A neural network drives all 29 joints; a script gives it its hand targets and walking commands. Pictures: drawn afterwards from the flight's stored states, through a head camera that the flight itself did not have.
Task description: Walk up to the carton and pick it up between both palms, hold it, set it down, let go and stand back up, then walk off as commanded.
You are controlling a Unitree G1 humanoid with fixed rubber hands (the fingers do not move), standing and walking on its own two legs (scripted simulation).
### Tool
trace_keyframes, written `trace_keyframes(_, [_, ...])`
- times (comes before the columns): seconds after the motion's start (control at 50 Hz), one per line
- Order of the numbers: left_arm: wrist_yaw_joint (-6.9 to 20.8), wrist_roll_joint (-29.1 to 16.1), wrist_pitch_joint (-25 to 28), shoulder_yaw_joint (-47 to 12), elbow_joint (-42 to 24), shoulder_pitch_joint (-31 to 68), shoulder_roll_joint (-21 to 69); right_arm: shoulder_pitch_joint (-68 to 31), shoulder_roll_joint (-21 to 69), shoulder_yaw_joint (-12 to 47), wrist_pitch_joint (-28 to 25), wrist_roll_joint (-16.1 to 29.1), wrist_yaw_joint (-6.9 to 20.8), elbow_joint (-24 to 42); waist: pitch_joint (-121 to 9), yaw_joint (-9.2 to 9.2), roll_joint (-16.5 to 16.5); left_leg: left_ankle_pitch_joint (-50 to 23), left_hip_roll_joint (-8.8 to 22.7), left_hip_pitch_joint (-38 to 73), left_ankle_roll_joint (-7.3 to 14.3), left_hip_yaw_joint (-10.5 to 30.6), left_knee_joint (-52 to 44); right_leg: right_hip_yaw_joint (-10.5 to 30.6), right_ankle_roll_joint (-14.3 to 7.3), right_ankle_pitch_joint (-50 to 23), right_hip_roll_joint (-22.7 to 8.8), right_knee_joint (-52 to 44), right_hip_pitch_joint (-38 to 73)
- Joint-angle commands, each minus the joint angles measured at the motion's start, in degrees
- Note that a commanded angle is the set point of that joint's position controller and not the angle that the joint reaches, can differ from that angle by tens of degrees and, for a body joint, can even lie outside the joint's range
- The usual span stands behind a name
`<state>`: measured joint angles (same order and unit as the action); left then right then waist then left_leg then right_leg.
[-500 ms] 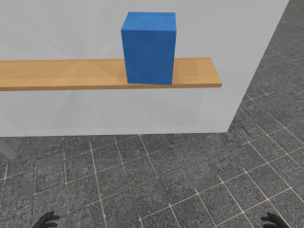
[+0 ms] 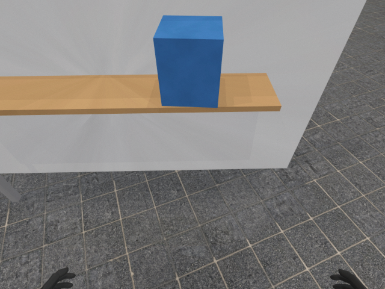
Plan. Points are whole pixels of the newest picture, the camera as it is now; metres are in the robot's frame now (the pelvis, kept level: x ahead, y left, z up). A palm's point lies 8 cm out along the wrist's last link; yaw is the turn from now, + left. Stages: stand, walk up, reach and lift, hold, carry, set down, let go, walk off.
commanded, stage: stand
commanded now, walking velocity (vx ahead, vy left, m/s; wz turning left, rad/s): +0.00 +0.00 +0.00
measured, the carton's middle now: (190, 62) +0.85 +0.02 +0.07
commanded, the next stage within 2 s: none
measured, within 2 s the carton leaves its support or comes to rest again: neither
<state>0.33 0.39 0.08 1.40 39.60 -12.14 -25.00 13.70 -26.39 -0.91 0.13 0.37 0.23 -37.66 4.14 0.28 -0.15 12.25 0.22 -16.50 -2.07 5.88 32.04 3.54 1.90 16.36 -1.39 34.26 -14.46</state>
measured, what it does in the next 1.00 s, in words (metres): stands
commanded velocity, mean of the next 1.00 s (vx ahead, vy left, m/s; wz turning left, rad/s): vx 0.00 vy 0.00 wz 0.00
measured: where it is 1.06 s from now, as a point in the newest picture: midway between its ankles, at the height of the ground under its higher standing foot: outside the picture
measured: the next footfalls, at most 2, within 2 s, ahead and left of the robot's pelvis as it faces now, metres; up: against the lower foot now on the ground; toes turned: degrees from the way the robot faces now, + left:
none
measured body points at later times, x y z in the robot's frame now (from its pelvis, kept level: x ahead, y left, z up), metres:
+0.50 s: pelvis +0.00 +0.00 +0.00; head +0.00 +0.00 +0.45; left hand +0.14 +0.32 -0.08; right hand +0.13 -0.32 -0.07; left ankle +0.06 +0.15 -0.73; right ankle +0.03 -0.15 -0.73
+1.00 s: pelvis +0.00 +0.00 +0.00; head +0.00 +0.00 +0.45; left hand +0.14 +0.32 -0.08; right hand +0.13 -0.32 -0.07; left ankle +0.06 +0.15 -0.73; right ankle +0.03 -0.15 -0.73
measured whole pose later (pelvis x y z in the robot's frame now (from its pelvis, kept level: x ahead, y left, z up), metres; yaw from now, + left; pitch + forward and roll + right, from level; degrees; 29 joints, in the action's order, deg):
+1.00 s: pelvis +0.00 +0.00 +0.00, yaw +0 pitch -4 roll +0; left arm 0.3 0.4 0.1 1.4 39.6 -12.1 -25.0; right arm 13.7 -26.4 -0.9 0.1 0.4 0.2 -37.7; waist 3.9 0.3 -0.2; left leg 12.2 0.2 -16.5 -2.1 5.9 32.0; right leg 3.5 1.9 16.3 -1.4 34.3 -14.4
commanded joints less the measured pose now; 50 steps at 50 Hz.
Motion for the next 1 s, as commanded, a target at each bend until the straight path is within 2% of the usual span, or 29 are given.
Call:
trace_keyframes(0.0, [0.2,-1.1,1.3,2.5,-0.9,4.4,-9.7,-3.8,-7.8,-2.5,-1.6,-0.1,0.4,-0.9,-6.8,0.0,-3.8,0.1,4.6,3.8,3.0,2.8,-7.0,4.6,-3.5,2.1,-4.9,-12.9,1.6])
trace_keyframes(0.22, [0.2,-1.1,1.3,2.5,-0.7,4.2,-9.8,-3.8,-7.8,-2.5,-1.6,-0.1,0.3,-0.8,-7.4,0.05,-3.6,-1.1,4.7,4.0,3.1,2.8,-6.7,4.5,-3.4,0.0,-5.0,-12.5,2.2])
trace_keyframes(0.48, [0.2,-1.0,1.2,2.6,-0.9,4.4,-10.0,-4.0,-7.7,-2.5,-1.5,-0.1,0.3,-0.6,-6.8,-0.07,-4.1,0.7,4.5,3.5,3.0,2.8,-6.9,4.7,-3.5,3.2,-4.9,-13.2,1.5])
trace_keyframes(0.68, [0.2,-1.1,1.3,2.5,-0.8,4.2,-9.9,-3.7,-8.0,-2.4,-1.6,-0.1,0.3,-0.8,-7.4,-0.08,-3.8,-1.0,4.6,4.0,3.1,2.7,-6.7,4.7,-3.5,0.2,-5.0,-12.5,2.3])
trace_keyframes(0.98, [0.2,-1.1,1.3,2.6,-0.8,4.3,-10.0,-4.0,-7.9,-2.6,-1.6,-0.1,0.3,-0.6,-6.5,-0.01,-3.6,0.0,4.5,3.6,3.0,2.7,-7.0,4.6,-3.4,2.2,-4.9,-12.8,1.4])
